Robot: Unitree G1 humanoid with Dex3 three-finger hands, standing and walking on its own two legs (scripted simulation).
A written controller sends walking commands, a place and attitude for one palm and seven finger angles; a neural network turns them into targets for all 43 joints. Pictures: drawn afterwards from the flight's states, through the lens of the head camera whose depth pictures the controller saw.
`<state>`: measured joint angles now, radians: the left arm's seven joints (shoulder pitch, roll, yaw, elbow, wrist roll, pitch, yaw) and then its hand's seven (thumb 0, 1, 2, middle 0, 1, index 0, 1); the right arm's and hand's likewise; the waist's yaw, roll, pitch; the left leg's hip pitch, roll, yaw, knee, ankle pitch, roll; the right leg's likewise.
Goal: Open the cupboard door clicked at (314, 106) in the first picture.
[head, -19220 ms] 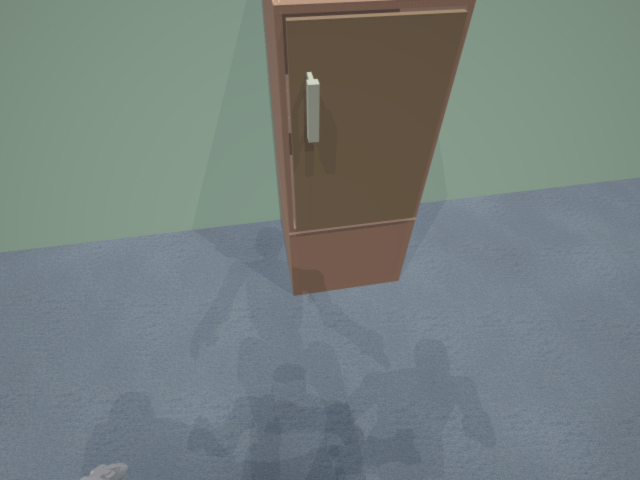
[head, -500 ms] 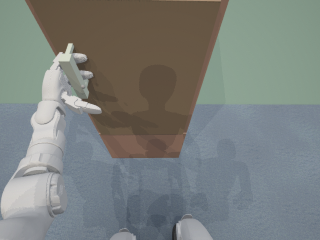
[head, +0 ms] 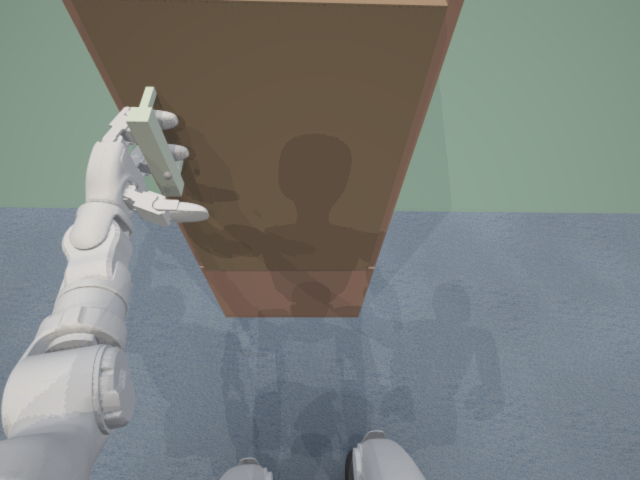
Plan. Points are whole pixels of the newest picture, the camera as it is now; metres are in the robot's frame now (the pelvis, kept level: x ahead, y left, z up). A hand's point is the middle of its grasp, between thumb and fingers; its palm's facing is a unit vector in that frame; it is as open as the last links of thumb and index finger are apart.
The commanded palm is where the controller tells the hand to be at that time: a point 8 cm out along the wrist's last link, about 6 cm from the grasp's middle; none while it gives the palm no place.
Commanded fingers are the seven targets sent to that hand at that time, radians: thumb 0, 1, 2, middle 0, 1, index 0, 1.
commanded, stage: close the thumb around the handle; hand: left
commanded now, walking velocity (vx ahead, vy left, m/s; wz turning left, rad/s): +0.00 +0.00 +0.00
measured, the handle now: (162, 144) +0.53 +0.18 +0.08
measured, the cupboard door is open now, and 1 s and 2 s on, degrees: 0 9 41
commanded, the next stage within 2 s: pull the door open along its arc in 0.52 s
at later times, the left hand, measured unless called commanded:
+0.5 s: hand (174, 170) +0.48 +0.16 +0.08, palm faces -0.08 -1.00 -0.01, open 5.7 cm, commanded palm +0.45 +0.22 +0.08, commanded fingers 0.00 0.90 0.90 -0.40 -1.35 -0.40 -1.35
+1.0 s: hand (175, 204) +0.43 +0.15 +0.08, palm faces -0.06 -1.00 -0.01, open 6.0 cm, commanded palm +0.37 +0.21 +0.08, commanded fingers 0.00 0.90 0.90 -0.40 -1.35 -0.40 -1.35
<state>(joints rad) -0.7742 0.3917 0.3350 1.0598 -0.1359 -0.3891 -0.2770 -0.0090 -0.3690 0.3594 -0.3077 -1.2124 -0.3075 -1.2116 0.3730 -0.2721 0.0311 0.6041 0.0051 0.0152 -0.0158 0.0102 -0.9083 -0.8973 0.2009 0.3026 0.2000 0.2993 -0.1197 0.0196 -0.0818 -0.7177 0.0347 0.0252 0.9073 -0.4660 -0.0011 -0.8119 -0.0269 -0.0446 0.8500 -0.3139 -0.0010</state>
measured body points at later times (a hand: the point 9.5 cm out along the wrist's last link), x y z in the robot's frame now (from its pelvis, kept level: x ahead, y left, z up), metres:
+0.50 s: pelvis +0.00 +0.01 +0.00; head +0.11 +0.01 +0.43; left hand +0.48 +0.22 +0.08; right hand +0.02 -0.26 -0.12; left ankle -0.02 +0.12 -0.69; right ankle +0.05 -0.12 -0.69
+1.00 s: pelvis +0.02 +0.00 +0.01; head +0.10 -0.01 +0.45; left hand +0.43 +0.21 +0.08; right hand +0.08 -0.26 -0.11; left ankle -0.02 +0.12 -0.69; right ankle +0.05 -0.12 -0.69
